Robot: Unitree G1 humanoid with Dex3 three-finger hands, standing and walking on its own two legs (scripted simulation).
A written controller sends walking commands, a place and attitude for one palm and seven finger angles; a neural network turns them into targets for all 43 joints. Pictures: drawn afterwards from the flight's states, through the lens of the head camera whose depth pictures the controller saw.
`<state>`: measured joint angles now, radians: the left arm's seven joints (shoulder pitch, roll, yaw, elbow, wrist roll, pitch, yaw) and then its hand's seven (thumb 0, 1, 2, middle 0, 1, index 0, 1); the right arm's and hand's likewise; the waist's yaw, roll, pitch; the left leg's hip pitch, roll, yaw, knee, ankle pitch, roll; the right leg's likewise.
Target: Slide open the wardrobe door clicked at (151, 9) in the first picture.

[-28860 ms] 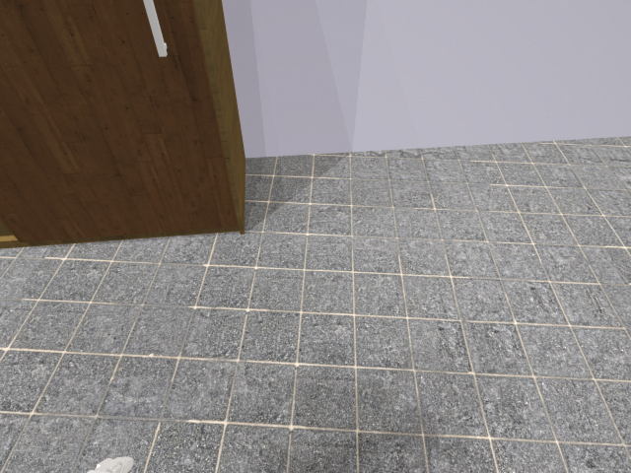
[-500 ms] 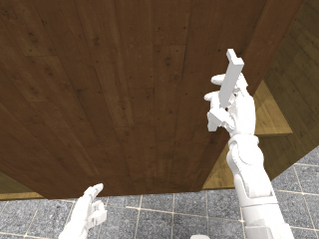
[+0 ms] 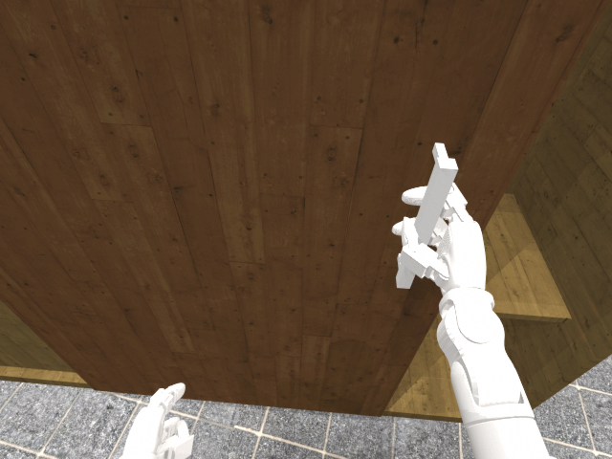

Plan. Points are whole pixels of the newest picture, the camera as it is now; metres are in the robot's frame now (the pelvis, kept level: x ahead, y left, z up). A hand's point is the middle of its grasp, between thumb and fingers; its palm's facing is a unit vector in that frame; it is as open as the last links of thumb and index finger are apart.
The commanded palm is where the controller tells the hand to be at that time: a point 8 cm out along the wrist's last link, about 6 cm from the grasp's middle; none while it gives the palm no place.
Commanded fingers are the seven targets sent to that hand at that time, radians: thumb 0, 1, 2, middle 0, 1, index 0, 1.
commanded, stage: stop walking and hold the door there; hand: right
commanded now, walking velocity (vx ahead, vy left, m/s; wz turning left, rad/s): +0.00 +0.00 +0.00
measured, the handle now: (419, 223) +0.39 -0.12 +0.13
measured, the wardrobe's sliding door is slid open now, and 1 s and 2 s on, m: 0.35 0.35 0.35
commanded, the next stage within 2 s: loosen the grip on the handle in 0.52 s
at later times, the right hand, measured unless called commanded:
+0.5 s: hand (409, 249) +0.33 -0.10 +0.14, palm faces -0.05 +1.00 -0.06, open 5.9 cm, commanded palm +0.32 -0.13 +0.13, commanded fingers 0.00 -0.90 -0.90 0.45 1.40 0.45 1.40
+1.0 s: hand (411, 252) +0.33 -0.10 +0.14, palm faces +0.00 +1.00 -0.08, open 12.7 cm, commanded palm +0.31 -0.15 +0.14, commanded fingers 0.00 0.55 -0.20 0.32 1.23 0.32 1.23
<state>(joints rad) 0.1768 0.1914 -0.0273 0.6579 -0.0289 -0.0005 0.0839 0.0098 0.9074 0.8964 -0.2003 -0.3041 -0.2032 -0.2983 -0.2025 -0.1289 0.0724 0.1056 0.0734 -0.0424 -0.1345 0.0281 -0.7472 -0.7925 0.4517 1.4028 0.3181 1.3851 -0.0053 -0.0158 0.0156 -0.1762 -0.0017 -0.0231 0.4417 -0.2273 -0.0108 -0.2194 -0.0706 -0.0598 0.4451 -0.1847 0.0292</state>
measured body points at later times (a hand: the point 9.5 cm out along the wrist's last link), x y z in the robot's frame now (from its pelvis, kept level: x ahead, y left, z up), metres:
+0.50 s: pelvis +0.00 -0.03 +0.00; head +0.00 -0.03 +0.45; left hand +0.19 +0.16 -0.10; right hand +0.33 -0.15 +0.14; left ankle +0.01 +0.13 -0.74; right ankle +0.03 -0.14 -0.74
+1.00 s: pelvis -0.04 +0.01 -0.02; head -0.07 +0.02 +0.43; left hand +0.10 +0.26 -0.10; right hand +0.33 -0.16 +0.14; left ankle +0.01 +0.13 -0.74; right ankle +0.03 -0.14 -0.74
